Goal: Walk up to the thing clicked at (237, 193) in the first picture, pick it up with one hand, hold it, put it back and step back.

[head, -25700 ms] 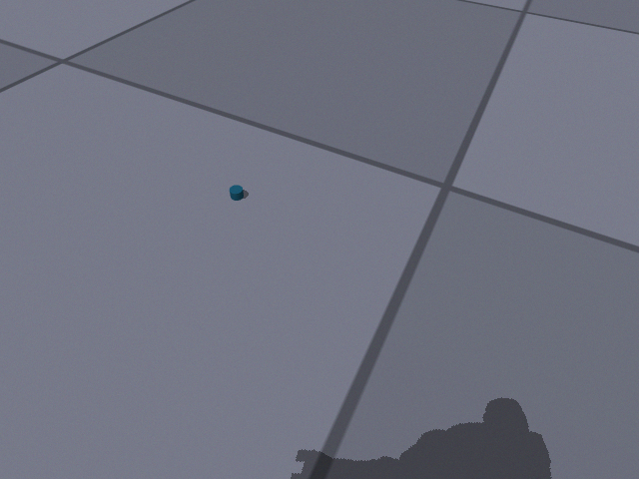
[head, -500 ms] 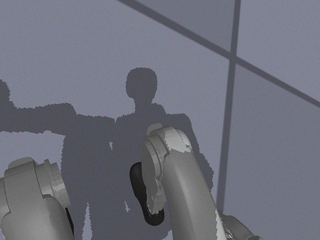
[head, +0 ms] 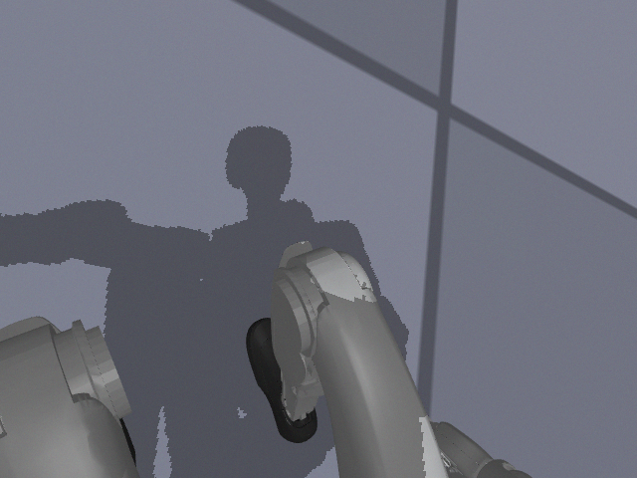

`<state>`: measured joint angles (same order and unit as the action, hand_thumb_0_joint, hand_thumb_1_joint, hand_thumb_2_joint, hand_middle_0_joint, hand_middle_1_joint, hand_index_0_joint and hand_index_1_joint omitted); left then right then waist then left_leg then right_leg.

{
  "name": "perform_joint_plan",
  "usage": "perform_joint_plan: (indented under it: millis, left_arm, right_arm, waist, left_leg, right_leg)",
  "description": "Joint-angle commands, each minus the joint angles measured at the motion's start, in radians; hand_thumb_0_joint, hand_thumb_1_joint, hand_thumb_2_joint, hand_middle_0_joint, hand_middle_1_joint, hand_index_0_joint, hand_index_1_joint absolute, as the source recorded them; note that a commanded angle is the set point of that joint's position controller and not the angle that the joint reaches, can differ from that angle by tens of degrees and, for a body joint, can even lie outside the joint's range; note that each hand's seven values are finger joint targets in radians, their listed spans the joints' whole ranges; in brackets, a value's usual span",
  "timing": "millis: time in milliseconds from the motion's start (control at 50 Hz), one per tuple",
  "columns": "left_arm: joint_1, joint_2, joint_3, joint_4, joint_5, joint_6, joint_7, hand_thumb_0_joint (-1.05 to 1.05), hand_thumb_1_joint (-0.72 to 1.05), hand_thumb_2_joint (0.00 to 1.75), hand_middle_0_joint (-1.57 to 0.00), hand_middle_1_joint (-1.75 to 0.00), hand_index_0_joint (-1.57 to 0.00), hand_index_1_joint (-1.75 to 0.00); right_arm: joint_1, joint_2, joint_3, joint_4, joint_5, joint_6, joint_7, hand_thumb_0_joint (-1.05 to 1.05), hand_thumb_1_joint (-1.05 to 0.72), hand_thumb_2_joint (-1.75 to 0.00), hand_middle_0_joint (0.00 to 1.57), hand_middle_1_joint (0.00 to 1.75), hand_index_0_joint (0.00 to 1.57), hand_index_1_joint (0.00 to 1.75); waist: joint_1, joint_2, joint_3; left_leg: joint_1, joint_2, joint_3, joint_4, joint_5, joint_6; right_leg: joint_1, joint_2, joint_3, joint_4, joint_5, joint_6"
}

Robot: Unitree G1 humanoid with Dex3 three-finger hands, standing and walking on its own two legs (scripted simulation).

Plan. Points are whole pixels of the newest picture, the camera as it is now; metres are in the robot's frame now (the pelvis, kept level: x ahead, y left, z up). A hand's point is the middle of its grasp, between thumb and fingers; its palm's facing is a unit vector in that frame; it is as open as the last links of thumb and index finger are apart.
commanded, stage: rest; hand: left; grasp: from above
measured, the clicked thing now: out of the picture +0.44 +0.34 -0.27
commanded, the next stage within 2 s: open in 0.06 s
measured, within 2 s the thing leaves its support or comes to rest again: neither
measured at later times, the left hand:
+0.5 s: hand out of the picture +0.43 +0.32 -0.25, palm faces -0.42 -0.16 -0.89, open 10.2 cm
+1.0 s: hand out of the picture +0.43 +0.33 -0.25, palm faces -0.43 -0.17 -0.89, open 14.0 cm
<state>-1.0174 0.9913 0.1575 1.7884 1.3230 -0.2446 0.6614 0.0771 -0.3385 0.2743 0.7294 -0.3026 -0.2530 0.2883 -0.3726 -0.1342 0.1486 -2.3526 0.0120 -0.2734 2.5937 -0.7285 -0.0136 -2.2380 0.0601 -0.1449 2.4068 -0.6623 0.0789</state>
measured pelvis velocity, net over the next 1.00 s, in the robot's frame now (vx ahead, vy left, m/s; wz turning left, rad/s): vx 0.00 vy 0.00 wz -0.02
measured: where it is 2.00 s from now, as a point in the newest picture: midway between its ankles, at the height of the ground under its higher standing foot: (211, 444)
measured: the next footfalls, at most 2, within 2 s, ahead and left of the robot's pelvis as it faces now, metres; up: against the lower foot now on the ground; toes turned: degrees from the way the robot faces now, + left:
none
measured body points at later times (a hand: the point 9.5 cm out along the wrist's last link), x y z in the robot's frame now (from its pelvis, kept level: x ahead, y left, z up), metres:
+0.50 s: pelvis +0.00 +0.00 +0.00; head +0.26 +0.14 +0.34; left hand +0.45 +0.33 -0.19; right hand +0.06 -0.25 -0.05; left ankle +0.06 +0.13 -0.26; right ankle +0.12 -0.13 -0.26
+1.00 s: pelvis +0.00 +0.00 +0.01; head +0.26 +0.14 +0.34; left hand +0.44 +0.33 -0.20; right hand +0.05 -0.25 -0.05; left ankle +0.06 +0.13 -0.26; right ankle +0.12 -0.13 -0.26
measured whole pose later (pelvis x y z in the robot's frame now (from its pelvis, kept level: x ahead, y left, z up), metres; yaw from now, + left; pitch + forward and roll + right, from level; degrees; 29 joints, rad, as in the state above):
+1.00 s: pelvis +0.00 +0.00 +0.01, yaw -1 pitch +26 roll -15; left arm -1.02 1.02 0.12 1.77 1.29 -0.25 0.66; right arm 0.07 -0.35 0.32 0.69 -0.29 -0.27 0.29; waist -0.38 -0.16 0.18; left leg -2.33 0.02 -0.29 2.58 -0.72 -0.01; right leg -2.21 0.07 -0.16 2.37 -0.65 0.08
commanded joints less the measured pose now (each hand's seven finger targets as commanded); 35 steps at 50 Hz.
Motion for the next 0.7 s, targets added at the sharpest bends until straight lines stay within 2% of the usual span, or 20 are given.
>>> perform_joint_plan:
  millis: [0,40,60,100,120,140,160,220,280,300,340,360,440,460,480,560,580,600,620,680]
  left_arm:
    - [-0.251,0.206,-0.014,-0.101,-0.019,-0.007,0.045,0.00,0.69,0.50,-0.95,-0.66,-1.03,-0.58]
    - [-0.246,0.207,-0.012,-0.079,-0.021,-0.010,0.050,0.00,0.68,0.49,-0.94,-0.65,-1.02,-0.57]
    - [-0.242,0.200,-0.025,-0.078,-0.026,-0.009,0.046,0.00,0.68,0.48,-0.94,-0.66,-1.02,-0.58]
    - [-0.250,0.201,-0.033,-0.091,-0.026,-0.009,0.049,0.00,0.68,0.47,-0.93,-0.65,-1.01,-0.57]
    - [-0.249,0.210,-0.025,-0.084,-0.035,-0.009,0.050,0.00,0.65,0.47,-0.92,-0.65,-1.00,-0.57]
    - [-0.243,0.206,-0.037,-0.075,-0.028,-0.009,0.050,0.00,0.64,0.47,-0.92,-0.65,-0.99,-0.57]
    - [-0.256,0.208,-0.032,-0.077,-0.033,-0.010,0.050,0.00,0.56,0.54,-0.84,-0.67,-0.91,-0.60]
    - [-0.254,0.200,-0.046,-0.096,-0.038,-0.008,0.051,0.00,0.32,0.55,-0.65,-0.70,-0.71,-0.64]
    - [-0.252,0.218,-0.037,-0.089,-0.042,-0.007,0.054,0.00,0.09,0.58,-0.52,-0.73,-0.58,-0.68]
    - [-0.257,0.213,-0.046,-0.095,-0.045,-0.007,0.052,0.00,0.04,0.61,-0.50,-0.72,-0.54,-0.69]
    - [-0.251,0.218,-0.035,-0.097,-0.042,-0.002,0.054,0.00,-0.05,0.65,-0.44,-0.76,-0.47,-0.72]
    - [-0.240,0.221,-0.043,-0.093,-0.043,0.001,0.054,0.00,-0.10,0.69,-0.42,-0.75,-0.44,-0.73]
    - [-0.246,0.228,-0.038,-0.102,-0.045,0.010,0.058,0.00,-0.19,0.79,-0.36,-0.81,-0.36,-0.81]
    - [-0.245,0.245,-0.026,-0.095,-0.040,0.011,0.063,0.00,-0.23,0.82,-0.35,-0.81,-0.34,-0.82]
    - [-0.238,0.231,-0.036,-0.078,-0.041,0.016,0.057,0.00,-0.24,0.82,-0.33,-0.83,-0.32,-0.83]
    - [-0.250,0.248,-0.018,-0.101,-0.060,0.020,0.049,0.00,-0.35,0.86,-0.25,-0.86,-0.23,-0.87]
    - [-0.234,0.250,-0.017,-0.095,-0.053,0.022,0.043,0.00,-0.38,0.89,-0.23,-0.86,-0.21,-0.88]
    - [-0.227,0.259,-0.011,-0.100,-0.057,0.022,0.042,0.00,-0.41,0.91,-0.21,-0.86,-0.19,-0.89]
    - [-0.233,0.240,-0.028,-0.095,-0.057,0.019,0.037,0.00,-0.43,0.92,-0.20,-0.86,-0.17,-0.89]
    - [-0.239,0.250,-0.016,-0.106,-0.065,0.011,0.029,0.00,-0.47,0.95,-0.17,-0.90,-0.14,-0.93]
  right_arm:
    - [0.166,-0.332,-0.087,0.003,0.001,-0.015,-0.004,0.00,-0.90,-0.90,0.20,0.30,0.20,0.30]
    - [0.169,-0.336,-0.083,-0.004,0.003,-0.016,-0.004,0.00,-0.90,-0.90,0.20,0.30,0.20,0.30]
    - [0.157,-0.330,-0.077,-0.006,0.005,-0.018,-0.002,0.00,-0.90,-0.90,0.20,0.30,0.20,0.30]
    - [0.158,-0.346,-0.084,-0.002,0.001,-0.022,-0.003,0.00,-0.90,-0.90,0.20,0.30,0.20,0.30]
    - [0.152,-0.338,-0.073,-0.008,0.006,-0.022,-0.005,0.00,-0.90,-0.90,0.20,0.30,0.20,0.30]
    - [0.158,-0.344,-0.076,-0.005,0.007,-0.022,-0.006,0.00,-0.90,-0.90,0.20,0.30,0.20,0.30]
    - [0.156,-0.333,-0.064,-0.010,0.006,-0.025,-0.003,0.00,-0.90,-0.90,0.20,0.30,0.20,0.30]
    - [0.148,-0.343,-0.070,-0.006,0.003,-0.032,-0.002,0.00,-0.89,-0.90,0.20,0.30,0.20,0.30]
    - [0.151,-0.340,-0.061,-0.008,0.010,-0.033,-0.002,0.00,-0.89,-0.90,0.20,0.30,0.20,0.30]
    - [0.150,-0.341,-0.058,-0.016,0.008,-0.036,0.000,0.00,-0.90,-0.90,0.20,0.30,0.20,0.30]
    - [0.161,-0.352,-0.067,-0.010,0.010,-0.040,0.001,0.00,-0.90,-0.90,0.20,0.30,0.20,0.30]
    - [0.142,-0.343,-0.062,-0.010,0.011,-0.039,0.000,0.00,-0.89,-0.90,0.20,0.30,0.20,0.30]
    - [0.138,-0.352,-0.064,-0.008,0.011,-0.042,0.002,0.00,-0.89,-0.90,0.20,0.30,0.20,0.30]
    - [0.146,-0.353,-0.062,-0.008,0.008,-0.039,0.000,0.00,-0.89,-0.90,0.20,0.30,0.20,0.30]
    - [0.138,-0.348,-0.058,-0.024,0.012,-0.043,0.002,0.00,-0.89,-0.90,0.20,0.30,0.20,0.30]
    - [0.154,-0.362,-0.070,-0.016,0.014,-0.045,-0.001,0.00,-0.89,-0.90,0.20,0.30,0.20,0.30]
    - [0.167,-0.360,-0.066,-0.024,0.014,-0.044,0.001,0.00,-0.89,-0.90,0.20,0.30,0.20,0.30]
    - [0.166,-0.355,-0.063,-0.020,0.017,-0.039,-0.002,0.00,-0.89,-0.90,0.20,0.30,0.20,0.30]
    - [0.166,-0.352,-0.061,-0.020,0.016,-0.039,-0.001,0.00,-0.89,-0.90,0.20,0.30,0.20,0.30]
    - [0.167,-0.345,-0.056,-0.022,0.016,-0.037,-0.002,0.00,-0.89,-0.90,0.20,0.30,0.20,0.30]
  waist:
    - [-0.057,0.528,-0.588]
    - [-0.062,0.509,-0.575]
    - [-0.057,0.493,-0.563]
    - [-0.063,0.520,-0.578]
    - [-0.058,0.497,-0.584]
    - [-0.061,0.501,-0.584]
    - [-0.064,0.488,-0.565]
    - [-0.063,0.513,-0.578]
    - [-0.060,0.505,-0.574]
    - [-0.065,0.503,-0.571]
    - [-0.058,0.522,-0.578]
    - [-0.056,0.522,-0.586]
    - [-0.052,0.545,-0.573]
    - [-0.055,0.545,-0.590]
    - [-0.060,0.516,-0.563]
    - [-0.058,0.516,-0.565]
    - [-0.061,0.508,-0.577]
    - [-0.052,0.510,-0.599]
    - [-0.064,0.512,-0.597]
    - [-0.058,0.528,-0.583]
  left_leg:
    - [0.489,0.026,0.121,-0.275,0.217,0.014]
    - [0.473,0.027,0.113,-0.283,0.204,0.015]
    - [0.462,0.028,0.115,-0.280,0.189,0.016]
    - [0.481,0.030,0.109,-0.287,0.193,0.014]
    - [0.478,0.033,0.101,-0.285,0.197,0.014]
    - [0.467,0.031,0.112,-0.280,0.198,0.017]
    - [0.453,0.030,0.108,-0.274,0.189,0.018]
    - [0.486,0.033,0.104,-0.282,0.197,0.013]
    - [0.473,0.035,0.107,-0.282,0.198,0.014]
    - [0.468,0.033,0.110,-0.274,0.195,0.016]
    - [0.499,0.035,0.101,-0.284,0.218,0.009]
    - [0.494,0.037,0.105,-0.282,0.210,0.009]
    - [0.501,0.037,0.097,-0.292,0.216,0.004]
    - [0.502,0.038,0.098,-0.296,0.221,0.006]
    - [0.480,0.036,0.106,-0.281,0.198,0.010]
    - [0.468,0.035,0.106,-0.292,0.189,0.014]
    - [0.483,0.036,0.105,-0.285,0.209,0.014]
    - [0.485,0.038,0.104,-0.289,0.225,0.013]
    - [0.486,0.037,0.106,-0.276,0.235,0.014]
    - [0.488,0.038,0.097,-0.293,0.229,0.010]
  right_leg:
    - [0.316,0.030,-0.145,-0.177,0.251,-0.088]
    - [0.312,0.031,-0.149,-0.184,0.242,-0.089]
    - [0.319,0.032,-0.145,-0.188,0.229,-0.087]
    - [0.314,0.034,-0.147,-0.189,0.229,-0.089]
    - [0.325,0.035,-0.148,-0.190,0.238,-0.088]
    - [0.334,0.039,-0.142,-0.198,0.241,-0.088]
    - [0.324,0.031,-0.148,-0.191,0.235,-0.084]
    - [0.325,0.035,-0.149,-0.190,0.237,-0.087]
    - [0.342,0.039,-0.145,-0.200,0.241,-0.086]
    - [0.350,0.036,-0.142,-0.199,0.246,-0.084]
    - [0.329,0.033,-0.150,-0.187,0.255,-0.086]
    - [0.346,0.040,-0.145,-0.194,0.251,-0.087]
    - [0.331,0.035,-0.149,-0.183,0.252,-0.090]
    - [0.348,0.041,-0.149,-0.193,0.257,-0.091]
    - [0.345,0.035,-0.146,-0.193,0.247,-0.087]
    - [0.343,0.036,-0.144,-0.210,0.231,-0.088]
    - [0.356,0.036,-0.145,-0.206,0.252,-0.086]
    - [0.375,0.041,-0.142,-0.210,0.263,-0.087]
    - [0.375,0.039,-0.142,-0.202,0.278,-0.085]
    - [0.365,0.036,-0.150,-0.200,0.263,-0.088]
